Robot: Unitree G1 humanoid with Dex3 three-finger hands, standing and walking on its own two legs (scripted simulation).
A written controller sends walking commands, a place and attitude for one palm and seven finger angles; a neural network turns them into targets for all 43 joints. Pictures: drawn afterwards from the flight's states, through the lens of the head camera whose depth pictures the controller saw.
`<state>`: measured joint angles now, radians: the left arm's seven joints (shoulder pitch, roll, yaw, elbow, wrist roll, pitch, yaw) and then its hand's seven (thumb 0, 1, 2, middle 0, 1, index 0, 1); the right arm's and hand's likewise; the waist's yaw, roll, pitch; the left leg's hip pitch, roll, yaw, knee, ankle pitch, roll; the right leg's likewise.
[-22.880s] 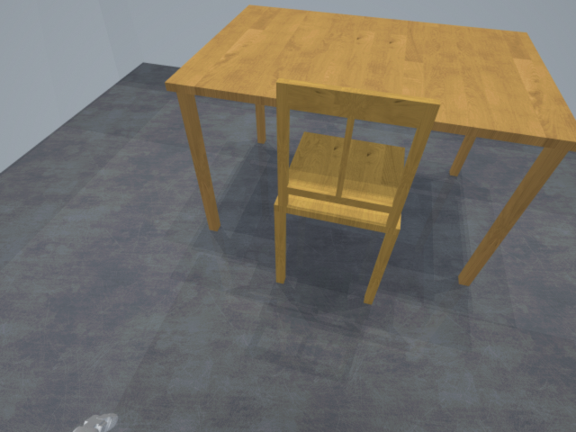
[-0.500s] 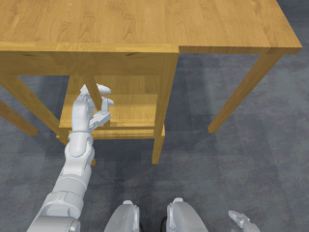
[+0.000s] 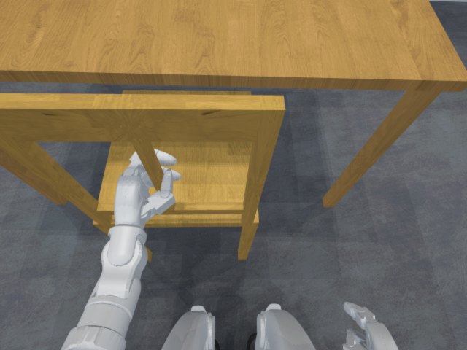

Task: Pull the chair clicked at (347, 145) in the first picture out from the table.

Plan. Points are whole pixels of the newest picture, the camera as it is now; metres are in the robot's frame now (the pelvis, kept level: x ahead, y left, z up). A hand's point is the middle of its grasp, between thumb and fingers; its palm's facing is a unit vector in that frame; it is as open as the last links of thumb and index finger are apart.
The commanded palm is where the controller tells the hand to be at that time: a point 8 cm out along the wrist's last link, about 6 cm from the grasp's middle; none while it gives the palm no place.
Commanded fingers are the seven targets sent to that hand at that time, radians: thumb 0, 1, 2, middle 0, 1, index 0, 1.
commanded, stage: step backward, pulling the chair out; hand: left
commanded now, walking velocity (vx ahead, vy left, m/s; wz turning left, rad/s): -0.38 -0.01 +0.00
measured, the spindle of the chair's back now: (158, 179) +0.40 +0.14 +0.01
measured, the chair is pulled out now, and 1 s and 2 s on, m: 0.03 0.15 0.35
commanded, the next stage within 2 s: none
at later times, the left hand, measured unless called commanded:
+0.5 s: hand (166, 200) +0.35 +0.12 +0.03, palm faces -0.07 -0.99 -0.12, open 4.9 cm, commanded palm +0.32 +0.17 +0.03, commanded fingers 0.00 0.90 0.90 -0.50 -1.45 -0.50 -1.45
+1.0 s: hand (173, 260) +0.26 +0.10 +0.03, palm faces -0.11 -0.99 -0.13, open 5.0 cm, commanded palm +0.25 +0.15 +0.04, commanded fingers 0.00 0.90 0.90 -0.50 -1.45 -0.50 -1.45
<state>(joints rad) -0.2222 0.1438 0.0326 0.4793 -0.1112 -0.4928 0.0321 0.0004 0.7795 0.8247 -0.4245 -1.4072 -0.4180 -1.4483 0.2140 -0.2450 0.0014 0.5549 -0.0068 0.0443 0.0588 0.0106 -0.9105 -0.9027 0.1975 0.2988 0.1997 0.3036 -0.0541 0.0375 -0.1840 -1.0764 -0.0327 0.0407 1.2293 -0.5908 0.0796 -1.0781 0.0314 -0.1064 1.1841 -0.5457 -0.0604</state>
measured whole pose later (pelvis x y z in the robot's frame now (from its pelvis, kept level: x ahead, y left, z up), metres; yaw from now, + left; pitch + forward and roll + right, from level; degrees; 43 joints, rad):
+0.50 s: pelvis +0.00 +0.01 +0.10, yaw -3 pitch +7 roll +0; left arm -0.31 0.17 0.01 0.83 -0.07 -0.21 0.07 0.05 0.79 0.82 -0.32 -1.18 -0.49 -1.45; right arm 0.25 -0.24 -0.01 0.61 0.02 0.16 -0.08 0.01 -0.91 -0.90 0.20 0.30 0.20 0.30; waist -0.08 0.00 0.05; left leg -0.38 -0.06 0.10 0.55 -0.31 0.09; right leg -0.42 0.02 -0.01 0.59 -0.29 -0.01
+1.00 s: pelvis -0.07 +0.01 +0.10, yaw +0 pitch +3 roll -2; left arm -0.34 0.12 -0.08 0.92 -0.06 -0.20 0.10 0.04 0.76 0.81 -0.30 -1.17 -0.49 -1.45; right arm 0.22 -0.32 -0.01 0.67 0.06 0.11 -0.11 0.01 -0.91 -0.90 0.20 0.30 0.20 0.30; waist -0.08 0.03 0.08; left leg -0.40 -0.03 0.05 0.52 -0.14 0.05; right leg -0.39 0.03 -0.07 0.45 -0.12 -0.02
